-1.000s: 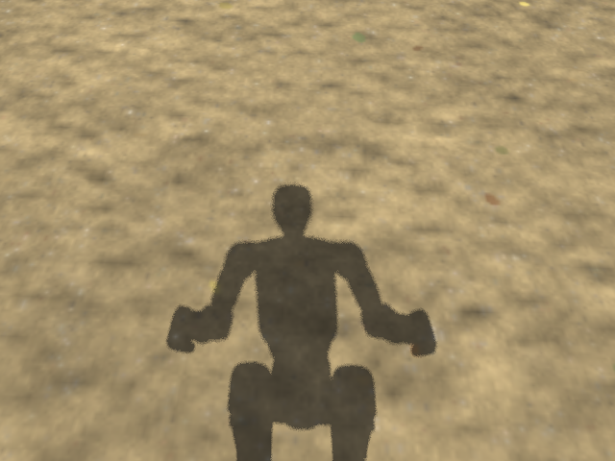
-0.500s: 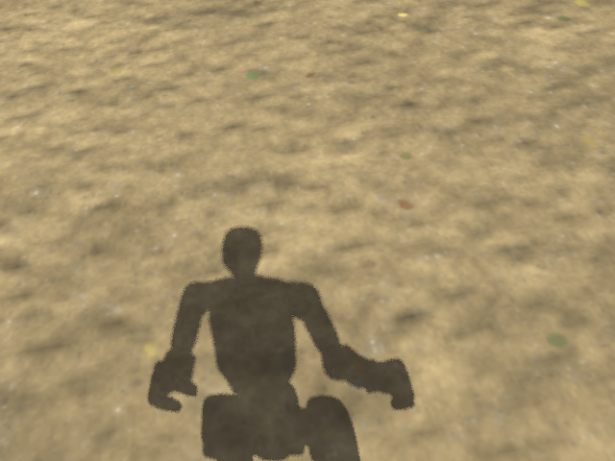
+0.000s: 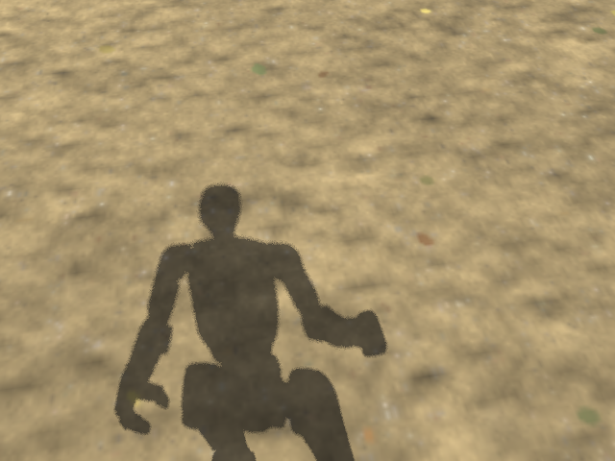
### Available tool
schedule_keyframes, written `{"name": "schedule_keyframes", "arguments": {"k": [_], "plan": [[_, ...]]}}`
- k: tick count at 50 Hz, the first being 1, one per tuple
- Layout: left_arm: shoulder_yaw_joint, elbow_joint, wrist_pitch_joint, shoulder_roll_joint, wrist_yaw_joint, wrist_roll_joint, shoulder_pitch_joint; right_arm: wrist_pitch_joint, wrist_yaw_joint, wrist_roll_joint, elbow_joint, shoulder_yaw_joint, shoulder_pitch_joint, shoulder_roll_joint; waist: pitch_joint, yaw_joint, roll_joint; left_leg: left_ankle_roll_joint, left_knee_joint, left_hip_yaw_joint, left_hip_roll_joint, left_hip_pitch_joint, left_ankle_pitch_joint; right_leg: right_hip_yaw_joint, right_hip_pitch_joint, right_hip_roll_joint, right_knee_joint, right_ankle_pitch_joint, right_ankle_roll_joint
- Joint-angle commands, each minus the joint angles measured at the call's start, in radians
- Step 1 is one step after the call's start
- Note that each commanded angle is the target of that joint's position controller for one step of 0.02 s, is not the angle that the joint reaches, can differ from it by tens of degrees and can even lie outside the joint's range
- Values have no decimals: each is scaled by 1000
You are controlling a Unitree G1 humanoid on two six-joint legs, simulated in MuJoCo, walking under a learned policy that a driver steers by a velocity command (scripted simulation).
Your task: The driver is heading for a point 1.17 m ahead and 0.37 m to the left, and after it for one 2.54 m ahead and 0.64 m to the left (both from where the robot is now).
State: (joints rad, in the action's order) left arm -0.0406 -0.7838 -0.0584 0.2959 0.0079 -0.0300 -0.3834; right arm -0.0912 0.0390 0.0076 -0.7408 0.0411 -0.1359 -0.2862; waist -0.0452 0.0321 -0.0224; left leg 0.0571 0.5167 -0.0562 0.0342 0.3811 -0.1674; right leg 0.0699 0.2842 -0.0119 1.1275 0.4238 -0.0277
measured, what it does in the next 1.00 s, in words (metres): walks ahead: right foot, then left foot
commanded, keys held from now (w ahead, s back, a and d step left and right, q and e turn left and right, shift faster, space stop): w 0.42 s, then no key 0.06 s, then q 0.52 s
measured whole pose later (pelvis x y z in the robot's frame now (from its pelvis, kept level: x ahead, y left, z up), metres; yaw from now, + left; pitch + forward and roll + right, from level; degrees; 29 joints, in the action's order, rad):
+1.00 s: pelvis +0.43 -0.02 +0.00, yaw +14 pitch +2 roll -1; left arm -0.06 -0.80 -0.01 0.31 0.02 0.00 -0.10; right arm 0.01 0.01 0.00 -0.65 0.07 -0.16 -0.30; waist -0.07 -0.01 -0.02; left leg 0.06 0.56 0.00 0.02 0.41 -0.19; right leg -0.04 0.38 0.00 1.04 0.56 0.03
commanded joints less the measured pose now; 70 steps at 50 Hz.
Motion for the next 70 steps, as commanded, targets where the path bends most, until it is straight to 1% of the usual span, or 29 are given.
{"name": "schedule_keyframes", "arguments": {"k": [1, 5, 11, 17, 19, 20, 21, 22, 23, 24, 26, 27, 31, 37, 44, 45, 46, 47, 48, 49, 51, 58, 61, 65, 66, 67, 68, 69, 70], "plan": [[-33, 98, -31, 118, -3, 9, 53, -7, -10, -22, 23, 30, -92, -112, 74, -43, 90, 172, -318, 384, -271, -307, -21, 32, 334, -117, 53, -139, -3], [-23, 99, -2, 71, 0, 22, 67, -26, -13, -5, -3, 33, -91, -120, 20, -14, 90, 203, -403, 257, -248, -197, 101, 1, 338, -137, -56, -204, 40], [-2, 158, -29, 27, -19, 23, 293, -10, -30, 7, -41, 38, -171, -161, -31, -92, 63, 155, -416, 118, -193, -221, 183, -59, 319, -95, -462, -518, 55], [-11, 206, -41, 61, -51, 14, 391, 26, -39, 18, -91, 49, -249, -190, -34, -97, 75, 125, -317, 147, -286, -436, 275, -46, 330, -59, -611, -435, -2], [-28, 187, -39, 96, -51, 17, 302, 38, -43, 15, -91, 54, -227, -208, 30, -36, 99, 102, -192, 133, -280, -472, 518, -80, 194, -17, -627, -357, -36], [-50, 146, -38, 132, -44, 18, 162, 46, -45, 11, -88, 48, -212, -196, 120, 40, 87, 77, -18, 94, -233, -438, 636, -111, 2, 13, -652, -371, -66], [-70, 109, -33, 188, -34, 24, -9, 46, -48, -6, -69, 27, -222, -151, 265, 107, 33, 43, 246, 62, -184, -272, 470, -6, -297, -91, -604, -396, -115], [-91, 98, -30, 294, -33, 43, -64, 27, -40, -9, -46, -10, -359, -30, 401, 41, -220, -40, 646, 37, 6, 146, -65, 475, -665, -353, -660, -291, -286], [-66, 105, -28, 194, -33, 37, -66, 9, -35, 2, -71, 1, -324, -92, 445, 70, -208, -46, 775, 180, 26, 247, -412, 651, -665, -389, -780, -366, -297], [-47, 116, -29, 153, -33, 38, 21, 0, -31, 28, -46, 22, -245, -166, 292, 61, -140, -41, 828, 188, -23, 298, -386, 477, -537, -367, -773, -511, -263], [-30, 120, -31, 94, -37, 39, 141, 10, -39, 18, -35, 22, -164, -147, 140, 3, 0, -55, 724, 151, -98, 247, -293, 205, -280, -289, -786, -813, -221], [-26, 115, -41, 77, -38, 44, 170, 27, -44, 14, -42, 28, -183, -137, 127, -30, -32, -60, 666, 157, -127, 175, -256, 134, -199, -264, -813, -848, -199], [-33, 79, -57, 96, -27, 56, 242, 81, -60, 7, -48, 24, -218, -84, 91, -80, -76, -107, 519, 138, -108, 92, -125, -35, -64, -232, -893, -936, -208], [-45, 41, -6, 136, 17, 44, 236, 86, -34, 2, 36, 25, -73, -73, 94, -23, -55, -108, 253, 83, -120, 95, 91, -154, -156, -232, -895, -808, -189], [-62, 20, 49, 161, 25, 4, 252, 105, -4, 3, 115, 53, -46, -92, 70, -35, -53, -32, 56, 11, -76, 58, -35, -160, -243, -281, -680, -757, -134], [-61, 12, 52, 149, 27, 2, 234, 101, -9, 0, 109, 65, -96, -114, 99, -60, -23, -2, -43, 9, -48, -50, 90, -195, -214, -235, -567, -768, -87], [-56, 15, 46, 128, 26, 25, 193, 97, -28, -2, 103, 96, -172, -209, 167, -75, 117, 60, -86, 160, -126, -241, 505, -242, -94, -142, -354, -604, -9], [-33, 55, 37, 65, 15, 70, 188, 100, -47, -17, 122, 114, -191, -313, 211, -44, 361, 266, -58, 513, -373, -471, 943, -247, 254, 36, -31, 171, 87], [-33, 56, 33, 87, 4, 59, 222, 90, -41, -26, 133, 94, -209, -245, 360, -92, 244, 355, -95, 609, -422, -498, 798, -20, 300, 58, 114, 297, 86], [-42, 64, 37, 119, 0, 26, 270, 81, -36, -18, 144, 87, -151, -216, 291, -88, 160, 317, -114, 520, -377, -447, 689, 11, 341, 25, 151, 240, 75], [-48, 58, 49, 120, 17, 32, 297, 83, -44, 10, 154, 75, -59, -168, 188, -52, 63, 219, -141, 423, -291, -333, 465, 14, 362, -16, 47, 104, 75], [-38, 54, 60, 77, 25, 28, 276, 112, -76, 0, 174, 90, -33, -198, 191, -35, 146, 181, -172, 399, -203, -191, 271, 5, 166, 34, -283, -45, 118], [-42, 65, 54, 91, 12, 20, 286, 119, -76, 3, 181, 87, -22, -195, 173, -45, 192, 166, -236, 470, -174, -114, -222, -6, 98, 45, -396, -69, 99], [-54, 45, 16, 94, -7, 9, 195, 121, -75, 13, 180, 78, -8, -179, 123, 13, 191, 115, -214, 519, -126, 7, -445, -37, -104, 51, -666, -131, 34], [-64, 23, 9, 117, -4, 13, 129, 120, -76, 14, 185, 69, -3, -151, 112, 41, 149, 68, -138, 480, -80, 112, -474, -4, -229, -9, -749, -130, 1], [-77, 7, 7, 175, 3, 28, 37, 118, -76, 11, 187, 48, -21, -71, 147, 49, -31, 3, 175, 328, 18, 246, -490, 218, -356, -229, -833, 46, -60], [-92, 9, -1, 257, -9, 68, 55, 100, -71, 19, 245, 55, 19, -93, 37, 28, -214, -11, 356, 233, 81, 461, -393, 558, -264, -386, -958, 283, -171], [-83, 41, -16, 215, -5, 68, 143, 88, -66, 11, 241, 69, 21, -156, -28, -4, -175, -18, 469, 264, 0, 488, -303, 544, -214, -391, -972, 315, -193], [-68, 53, -21, 156, 5, 45, 192, 86, -59, 9, 216, 80, -11, -180, -41, -24, -157, -31, 509, 252, -12, 501, -220, 437, -224, -339, -970, 252, -156]]}}
Velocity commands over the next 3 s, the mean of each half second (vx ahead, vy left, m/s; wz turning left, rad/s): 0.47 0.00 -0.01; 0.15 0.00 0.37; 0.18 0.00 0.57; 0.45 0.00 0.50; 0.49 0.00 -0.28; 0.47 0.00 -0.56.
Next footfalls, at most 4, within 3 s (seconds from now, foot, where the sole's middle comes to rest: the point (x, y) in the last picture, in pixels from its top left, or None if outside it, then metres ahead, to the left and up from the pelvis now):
0.42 right None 0.42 -0.14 -0.77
0.92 left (282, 433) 0.51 0.09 -0.77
1.32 right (388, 417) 0.55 -0.14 -0.77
1.80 left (207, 383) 0.61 0.26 -0.77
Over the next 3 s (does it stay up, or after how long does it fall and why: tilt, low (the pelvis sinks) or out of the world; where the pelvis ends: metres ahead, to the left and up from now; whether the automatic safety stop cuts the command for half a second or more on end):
stays up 1.08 0.55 0.01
